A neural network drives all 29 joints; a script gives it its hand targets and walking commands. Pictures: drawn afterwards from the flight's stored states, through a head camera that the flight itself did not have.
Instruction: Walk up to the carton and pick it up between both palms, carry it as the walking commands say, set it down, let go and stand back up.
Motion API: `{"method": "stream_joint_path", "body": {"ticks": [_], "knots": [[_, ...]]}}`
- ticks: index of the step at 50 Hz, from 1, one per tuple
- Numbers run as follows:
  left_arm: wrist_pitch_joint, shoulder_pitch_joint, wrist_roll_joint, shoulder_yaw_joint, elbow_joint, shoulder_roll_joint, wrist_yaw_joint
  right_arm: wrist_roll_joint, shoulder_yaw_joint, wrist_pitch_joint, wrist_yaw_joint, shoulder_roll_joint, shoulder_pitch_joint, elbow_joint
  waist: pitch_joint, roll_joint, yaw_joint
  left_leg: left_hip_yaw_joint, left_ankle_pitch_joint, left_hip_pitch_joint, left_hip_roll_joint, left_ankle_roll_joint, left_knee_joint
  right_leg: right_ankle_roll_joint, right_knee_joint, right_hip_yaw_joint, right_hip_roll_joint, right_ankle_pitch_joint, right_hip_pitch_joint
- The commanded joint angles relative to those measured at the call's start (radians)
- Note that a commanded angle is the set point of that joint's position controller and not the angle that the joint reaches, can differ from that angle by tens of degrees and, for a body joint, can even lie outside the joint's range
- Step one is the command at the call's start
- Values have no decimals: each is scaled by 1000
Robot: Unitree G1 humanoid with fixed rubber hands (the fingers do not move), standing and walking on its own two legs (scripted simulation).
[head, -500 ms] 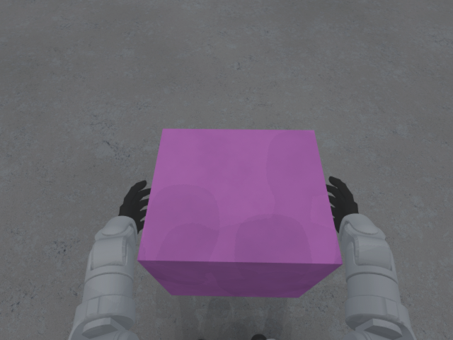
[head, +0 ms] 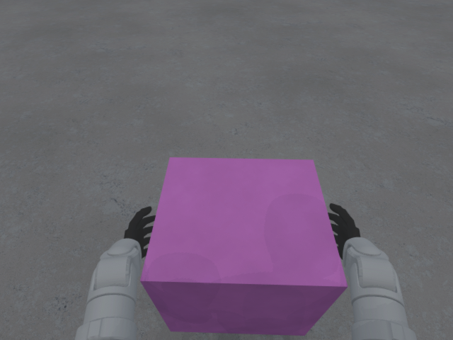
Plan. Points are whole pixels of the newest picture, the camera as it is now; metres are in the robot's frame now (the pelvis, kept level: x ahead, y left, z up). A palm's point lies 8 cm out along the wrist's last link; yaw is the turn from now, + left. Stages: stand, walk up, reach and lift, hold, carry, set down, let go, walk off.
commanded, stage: reach and lift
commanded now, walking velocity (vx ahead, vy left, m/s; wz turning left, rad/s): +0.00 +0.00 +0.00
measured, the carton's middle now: (239, 249) +0.35 -0.02 -0.06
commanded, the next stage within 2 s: hold in 1.46 s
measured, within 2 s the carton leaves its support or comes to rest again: neither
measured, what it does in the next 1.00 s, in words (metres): stands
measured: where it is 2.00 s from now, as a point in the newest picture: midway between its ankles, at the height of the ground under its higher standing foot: outside the picture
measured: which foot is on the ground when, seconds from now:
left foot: down 0.00-1.00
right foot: down 0.00-1.00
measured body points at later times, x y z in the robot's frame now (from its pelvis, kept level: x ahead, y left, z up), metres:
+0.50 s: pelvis +0.00 -0.01 +0.01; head -0.03 -0.02 +0.46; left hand +0.30 +0.19 +0.04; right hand +0.31 -0.21 +0.05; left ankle +0.00 +0.11 -0.74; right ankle +0.01 -0.13 -0.74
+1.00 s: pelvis +0.00 -0.01 +0.01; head -0.02 -0.02 +0.46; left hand +0.29 +0.20 +0.04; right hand +0.31 -0.20 +0.05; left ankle +0.00 +0.11 -0.74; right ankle +0.01 -0.13 -0.74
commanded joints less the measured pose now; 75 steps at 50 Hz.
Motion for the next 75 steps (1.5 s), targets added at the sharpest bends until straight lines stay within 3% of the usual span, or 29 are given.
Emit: {"method": "stream_joint_path", "body": {"ticks": [1,8,12,14,15,16,19,20,25,27,28,32,33,36,37,38,39,43,45,47,48,49,55,58,63,68,69,70,75], "knots": [[-10,-566,-174,-523,-51,-812,-175,156,498,7,167,888,-485,-59,-188,-106,-10,38,46,61,-26,-16,-92,-27,-47,-74,60,119,225],[23,-548,-198,-611,-162,-838,-183,209,560,36,164,963,-465,-150,-262,-13,29,40,175,168,-26,-24,-110,-31,-77,-53,61,221,321],[66,-472,-202,-621,-152,-861,-198,220,618,74,145,972,-461,-258,-231,-77,17,46,172,157,-42,-20,-140,-17,-105,-57,59,264,398],[65,-538,-216,-653,-211,-868,-193,234,623,77,143,978,-472,-241,-241,10,31,52,155,152,-42,-24,-148,-26,-101,-47,59,238,385],[68,-515,-226,-661,-198,-859,-195,223,622,80,140,945,-458,-245,-235,-46,12,39,157,189,-38,-19,-155,-24,-113,-62,62,222,366],[75,-558,-207,-637,-202,-845,-192,232,601,89,145,956,-480,-221,-183,32,39,50,105,114,-33,-26,-177,-33,-119,-57,60,187,385],[81,-556,-224,-653,-249,-808,-201,220,609,108,137,970,-438,-250,-178,-96,33,52,117,153,-41,-13,-175,-5,-139,-64,66,199,383],[80,-555,-222,-658,-268,-807,-200,199,602,105,144,948,-427,-247,-161,-35,26,56,66,164,-43,-22,-180,-23,-138,-54,59,140,365],[88,-490,-214,-618,-234,-825,-194,222,633,102,142,962,-484,-293,-184,-65,51,54,110,172,-38,-20,-176,-18,-128,-55,57,176,406],[93,-535,-203,-631,-233,-824,-196,197,610,112,142,960,-412,-217,-150,1,57,59,74,155,-31,-31,-193,-33,-134,-65,64,128,377],[98,-504,-208,-626,-211,-812,-195,183,596,108,144,937,-448,-240,-161,-53,38,58,116,200,-27,-34,-191,-30,-138,-66,61,160,367],[92,-518,-247,-706,-361,-831,-182,237,632,93,148,925,-367,-304,-251,50,58,44,322,237,-29,-55,-171,-34,-121,-60,84,334,420],[90,-457,-255,-691,-353,-827,-176,236,659,92,143,932,-382,-333,-291,-27,65,27,368,290,-19,-41,-162,-26,-113,-55,79,369,427],[100,-459,-237,-708,-344,-823,-171,220,644,93,133,889,-349,-318,-212,7,61,33,307,226,-28,-46,-176,-34,-128,-59,82,307,421],[102,-432,-226,-664,-307,-800,-166,198,613,100,139,846,-347,-301,-164,-46,49,29,277,250,-20,-41,-184,-33,-139,-70,85,257,362],[104,-425,-219,-687,-316,-811,-165,208,623,92,136,862,-373,-325,-179,8,53,31,278,233,-25,-45,-191,-36,-141,-62,84,279,393],[106,-362,-226,-699,-326,-795,-171,210,642,93,132,861,-333,-342,-172,-46,44,37,300,250,-35,-46,-181,-25,-146,-59,81,313,399],[115,-385,-223,-670,-325,-747,-162,210,618,109,126,864,-308,-294,-122,-33,60,47,292,252,-40,-46,-192,-21,-152,-58,76,318,386],[101,-431,-218,-696,-363,-765,-165,222,621,88,126,857,-366,-343,-205,39,64,43,275,233,-35,-46,-187,-28,-136,-65,86,311,427],[94,-387,-232,-693,-384,-768,-159,249,678,85,120,879,-330,-381,-242,-27,65,48,273,245,-48,-37,-181,-20,-130,-51,74,326,456],[91,-426,-220,-649,-349,-734,-158,225,659,99,122,878,-376,-336,-191,-115,103,49,226,236,-31,-24,-175,-9,-127,-60,71,275,400],[104,-384,-209,-665,-344,-759,-156,218,639,102,118,875,-309,-318,-157,-29,87,51,264,227,-45,-36,-191,-18,-142,-58,77,315,407],[91,-389,-220,-655,-333,-729,-167,218,668,93,109,869,-356,-349,-142,-94,88,58,189,219,-50,-26,-174,-9,-145,-49,65,246,371],[89,-483,-240,-686,-354,-761,-172,236,654,91,118,889,-355,-302,-151,25,74,58,135,167,-38,-31,-183,-28,-130,-51,64,192,406],[100,-420,-235,-674,-314,-766,-175,230,653,99,121,889,-360,-300,-162,-53,65,51,158,201,-40,-25,-176,-20,-128,-70,72,199,386],[98,-437,-240,-685,-360,-772,-172,235,645,100,125,907,-284,-291,-166,9,76,42,251,203,-37,-38,-179,-26,-130,-57,68,301,411],[107,-397,-238,-668,-311,-780,-177,233,659,100,116,899,-326,-332,-191,-73,80,54,187,219,-42,-29,-180,-13,-140,-66,72,247,440],[105,-399,-223,-673,-347,-759,-172,234,648,101,119,882,-331,-326,-127,6,79,59,230,199,-43,-37,-181,-20,-135,-56,65,283,406],[101,-370,-242,-679,-355,-764,-165,234,662,92,115,853,-357,-384,-175,-79,78,53,246,238,-42,-28,-173,-12,-134,-66,68,272,410]]}}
